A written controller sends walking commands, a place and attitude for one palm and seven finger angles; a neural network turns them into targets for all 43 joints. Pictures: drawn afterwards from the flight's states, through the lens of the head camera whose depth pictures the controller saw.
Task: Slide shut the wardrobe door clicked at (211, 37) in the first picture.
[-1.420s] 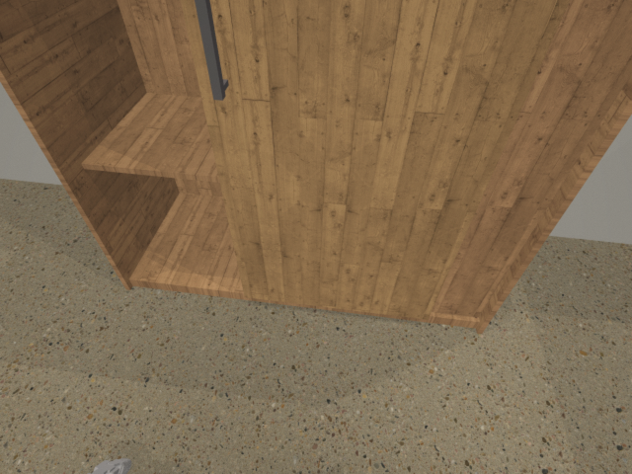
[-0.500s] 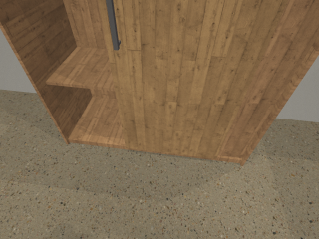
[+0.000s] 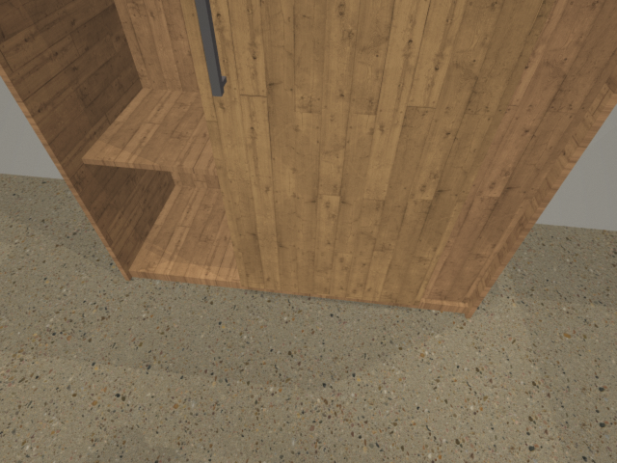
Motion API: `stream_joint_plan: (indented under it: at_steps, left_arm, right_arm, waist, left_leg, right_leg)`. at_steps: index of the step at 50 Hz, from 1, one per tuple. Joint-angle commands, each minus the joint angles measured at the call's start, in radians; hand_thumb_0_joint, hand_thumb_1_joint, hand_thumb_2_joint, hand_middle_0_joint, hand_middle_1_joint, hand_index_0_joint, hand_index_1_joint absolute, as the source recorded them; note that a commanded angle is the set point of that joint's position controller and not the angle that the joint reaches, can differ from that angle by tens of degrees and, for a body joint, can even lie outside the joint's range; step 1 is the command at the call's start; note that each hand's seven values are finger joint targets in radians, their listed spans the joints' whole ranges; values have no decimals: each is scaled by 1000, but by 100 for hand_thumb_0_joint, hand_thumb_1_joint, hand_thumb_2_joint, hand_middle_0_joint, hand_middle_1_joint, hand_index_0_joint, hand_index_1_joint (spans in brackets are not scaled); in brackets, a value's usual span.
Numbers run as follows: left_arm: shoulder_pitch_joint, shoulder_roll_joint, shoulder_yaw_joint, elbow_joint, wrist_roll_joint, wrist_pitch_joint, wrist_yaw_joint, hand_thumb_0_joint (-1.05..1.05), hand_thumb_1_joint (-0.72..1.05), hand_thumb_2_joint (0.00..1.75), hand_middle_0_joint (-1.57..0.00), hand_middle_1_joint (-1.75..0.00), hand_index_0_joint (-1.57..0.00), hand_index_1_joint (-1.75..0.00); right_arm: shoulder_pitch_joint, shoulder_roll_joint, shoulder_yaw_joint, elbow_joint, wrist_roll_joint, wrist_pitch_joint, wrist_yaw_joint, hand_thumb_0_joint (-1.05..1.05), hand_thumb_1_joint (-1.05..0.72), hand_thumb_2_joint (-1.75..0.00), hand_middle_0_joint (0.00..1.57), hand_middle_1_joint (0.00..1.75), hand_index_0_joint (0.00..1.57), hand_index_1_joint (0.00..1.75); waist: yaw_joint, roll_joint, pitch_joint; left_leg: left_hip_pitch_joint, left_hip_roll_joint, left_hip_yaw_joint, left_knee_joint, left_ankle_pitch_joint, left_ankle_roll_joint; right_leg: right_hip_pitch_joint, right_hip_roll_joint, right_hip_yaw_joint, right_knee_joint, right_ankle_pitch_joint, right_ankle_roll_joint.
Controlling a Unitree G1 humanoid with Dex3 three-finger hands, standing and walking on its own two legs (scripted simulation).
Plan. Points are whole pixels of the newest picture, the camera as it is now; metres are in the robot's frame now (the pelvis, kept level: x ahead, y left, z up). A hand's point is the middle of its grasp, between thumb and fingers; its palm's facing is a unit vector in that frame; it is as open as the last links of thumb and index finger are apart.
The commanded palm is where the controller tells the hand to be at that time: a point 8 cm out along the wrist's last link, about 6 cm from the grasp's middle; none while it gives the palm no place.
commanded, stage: look at it before walking up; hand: right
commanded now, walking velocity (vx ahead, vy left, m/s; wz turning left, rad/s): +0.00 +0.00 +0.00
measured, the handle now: (209, 21) +0.80 +0.23 +0.22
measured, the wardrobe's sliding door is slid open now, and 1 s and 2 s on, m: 0.46 0.46 0.46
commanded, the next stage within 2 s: walk to a spot facing it in 0.02 s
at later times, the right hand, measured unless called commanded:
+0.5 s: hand out of the picture +0.07 -0.19 -0.18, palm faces -0.14 +0.95 -0.28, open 7.3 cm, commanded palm none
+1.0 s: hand out of the picture +0.10 -0.18 -0.17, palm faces -0.34 +0.91 -0.24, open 7.3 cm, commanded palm none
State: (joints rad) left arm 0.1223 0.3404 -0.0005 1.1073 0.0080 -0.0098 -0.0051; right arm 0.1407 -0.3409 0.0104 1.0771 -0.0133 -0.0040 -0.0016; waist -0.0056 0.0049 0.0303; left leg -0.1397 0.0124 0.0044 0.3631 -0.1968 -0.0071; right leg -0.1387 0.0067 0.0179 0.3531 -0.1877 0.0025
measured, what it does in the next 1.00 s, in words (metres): lifts its right foot, turning left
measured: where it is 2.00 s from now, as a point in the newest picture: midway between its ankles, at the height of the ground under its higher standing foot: outside the picture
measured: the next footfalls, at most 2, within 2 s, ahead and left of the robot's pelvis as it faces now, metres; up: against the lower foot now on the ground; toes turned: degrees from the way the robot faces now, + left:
right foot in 1.06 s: +0.05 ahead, -0.11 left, +0.00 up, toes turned +30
left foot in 1.58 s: -0.12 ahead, +0.07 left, +0.00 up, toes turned +54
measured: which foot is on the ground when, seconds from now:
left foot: down 0.00-1.00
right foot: down 0.00-0.54, up 0.56-1.00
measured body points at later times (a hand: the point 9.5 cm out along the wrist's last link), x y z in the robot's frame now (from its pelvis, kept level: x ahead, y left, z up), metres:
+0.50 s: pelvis -0.01 +0.02 -0.02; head +0.01 +0.04 +0.43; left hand +0.03 +0.28 -0.17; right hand +0.07 -0.24 -0.16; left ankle -0.02 +0.11 -0.73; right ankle +0.00 -0.12 -0.75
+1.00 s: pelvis -0.03 +0.00 -0.01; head +0.00 +0.00 +0.44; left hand -0.02 +0.29 -0.13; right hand +0.12 -0.22 -0.16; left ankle -0.02 +0.12 -0.75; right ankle +0.01 -0.13 -0.72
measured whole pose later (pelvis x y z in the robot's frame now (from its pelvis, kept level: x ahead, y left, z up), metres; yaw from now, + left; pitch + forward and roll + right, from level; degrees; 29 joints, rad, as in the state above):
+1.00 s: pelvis -0.03 +0.00 -0.01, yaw +26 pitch +1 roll +0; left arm 0.10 0.24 0.06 0.90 0.01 0.04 0.02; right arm 0.27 -0.23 -0.07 0.90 -0.03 0.05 0.00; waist -0.06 0.03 0.03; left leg -0.34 -0.11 -0.20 0.47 -0.14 0.02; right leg -0.35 0.00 0.03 0.76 -0.42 0.06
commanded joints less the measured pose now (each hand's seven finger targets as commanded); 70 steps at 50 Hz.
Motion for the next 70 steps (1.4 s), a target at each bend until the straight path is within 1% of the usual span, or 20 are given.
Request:
stream_joint_plan:
  at_steps: [1,15,17,19,21,25,26,27,29,34,44,49,51,52,53,54,56,59,64,70]
  left_arm:
    - [-47,203,35,-63,-2,-27,19,0,90,90,-20,-30,-20,-30]
    - [44,106,51,-121,4,14,39,0,90,90,-20,-30,-20,-30]
    - [43,120,64,-145,5,17,42,0,90,90,-20,-30,-20,-30]
    - [45,131,76,-164,5,13,42,0,90,90,-20,-30,-20,-30]
    - [17,120,80,-190,8,9,42,0,90,90,-20,-30,-20,-30]
    - [-59,101,92,-224,9,21,37,0,90,90,-20,-30,-20,-30]
    - [-24,37,86,-232,2,31,32,0,90,90,-20,-30,-20,-30]
    - [1,-24,75,-265,4,35,28,0,90,90,-20,-30,-20,-30]
    - [-14,8,87,-258,2,43,27,0,90,90,-20,-30,-20,-30]
    - [1,-11,89,-225,8,39,26,0,90,90,-20,-30,-20,-30]
    - [-51,-27,82,-274,2,32,36,0,90,90,-20,-30,-20,-30]
    - [28,-24,81,-275,-11,21,42,0,90,90,-20,-30,-20,-30]
    - [146,-11,81,-249,-14,6,49,0,90,90,-20,-30,-20,-30]
    - [182,42,88,-243,-10,-5,56,0,90,90,-20,-30,-20,-30]
    - [128,132,105,-269,2,-4,54,0,90,90,-20,-30,-20,-30]
    - [86,141,100,-301,1,6,51,0,90,90,-20,-30,-20,-30]
    - [-30,49,73,-323,11,1,53,0,90,90,-20,-30,-20,-30]
    - [-3,17,59,-315,8,-9,55,0,90,90,-20,-30,-20,-30]
    - [164,18,69,-268,8,-11,55,0,90,90,-20,-30,-20,-30]
    - [206,51,90,-233,16,-7,48,0,90,90,-20,-30,-20,-30]
  right_arm:
    - [-37,-205,-43,-65,2,-27,-11,0,-90,-90,20,30,20,30]
    - [48,-102,-52,-127,-4,34,-9,0,-90,-90,20,30,20,30]
    - [49,-86,-58,-153,-4,41,-2,0,-90,-90,20,30,20,30]
    - [56,-59,-63,-176,-4,48,4,0,-90,-90,20,30,20,30]
    - [73,-38,-76,-198,-3,56,7,0,-90,-90,20,30,20,30]
    - [235,-23,-92,-175,-9,41,18,0,-90,-90,20,30,20,30]
    - [260,-100,-106,-168,-20,24,8,0,-90,-90,20,30,20,30]
    - [238,-178,-116,-186,-18,15,-6,0,-90,-90,20,30,20,30]
    - [192,-125,-118,-211,-8,21,-20,0,-90,-90,20,30,20,30]
    - [153,-64,-112,-222,-1,5,-16,0,-90,-90,20,30,20,30]
    - [193,-75,-124,-219,-13,21,-11,0,-90,-90,20,30,20,30]
    - [116,-96,-130,-252,-16,35,-10,0,-90,-90,20,30,20,30]
    - [63,-88,-129,-270,-8,39,-8,0,-90,-90,20,30,20,30]
    - [63,-40,-120,-284,-1,41,-5,0,-90,-90,20,30,20,30]
    - [83,11,-111,-297,4,43,9,0,-90,-90,20,30,20,30]
    - [70,-25,-123,-296,-13,44,7,0,-90,-90,20,30,20,30]
    - [114,-56,-145,-250,-27,60,20,0,-90,-90,20,30,20,30]
    - [141,-12,-133,-231,-24,64,38,0,-90,-90,20,30,20,30]
    - [47,6,-119,-253,-12,67,38,0,-90,-90,20,30,20,30]
    - [-31,36,-105,-272,-7,71,42,0,-90,-90,20,30,20,30]
  waist:
    - [3,-9,-60]
    - [14,-15,-45]
    - [15,-74,-37]
    - [14,-175,-33]
    - [0,-197,-32]
    - [-88,-80,-66]
    - [-88,209,-44]
    - [-55,413,-19]
    - [-40,223,-24]
    - [-16,75,-60]
    - [-48,144,-76]
    - [-16,168,-94]
    - [40,145,-136]
    - [61,-13,-148]
    - [33,-302,-95]
    - [26,-239,-51]
    - [-40,-160,21]
    - [-45,-139,23]
    - [23,-146,17]
    - [50,-156,2]
  left_leg:
    - [18,113,-96,-63,122,34]
    - [-147,64,-130,121,244,22]
    - [-203,21,-101,222,169,10]
    - [-257,-19,-40,433,-170,-9]
    - [-266,13,-49,572,-330,-15]
    - [-38,31,7,209,-40,-12]
    - [-3,156,-214,-12,154,12]
    - [-6,343,-551,-78,393,98]
    - [-57,292,-456,-85,195,171]
    - [-12,193,-377,-34,248,152]
    - [-13,159,-476,-35,207,188]
    - [-111,129,-527,-17,212,162]
    - [-214,68,-482,54,155,94]
    - [-358,-31,-381,177,-15,42]
    - [-549,-150,-184,418,-328,-20]
    - [-506,-82,-135,611,-353,-48]
    - [-438,-58,-124,824,-225,-72]
    - [-469,-37,-67,914,-117,-79]
    - [-517,5,-41,808,-134,-97]
    - [-416,50,19,569,-218,-84]
  right_leg:
    - [10,-120,94,-53,143,-27]
    - [36,-174,7,65,151,-22]
    - [31,-225,45,35,135,-53]
    - [19,-336,101,-15,228,-135]
    - [-21,-394,100,-21,306,-191]
    - [-133,-283,-92,270,150,-55]
    - [-253,-151,-158,507,-154,24]
    - [-447,-35,-111,717,-420,61]
    - [-418,-79,7,795,-308,38]
    - [-417,-84,15,784,-157,69]
    - [-349,-40,10,545,-222,69]
    - [-166,-2,10,295,-225,37]
    - [45,-5,8,66,-89,20]
    - [177,-139,136,-53,-112,-16]
    - [195,-396,398,-139,-85,-79]
    - [28,-494,415,-129,-41,-138]
    - [-151,-359,246,-139,-39,-119]
    - [-96,-239,43,-88,102,-72]
    - [66,-289,41,-61,219,-123]
    - [83,-358,-15,-39,263,-161]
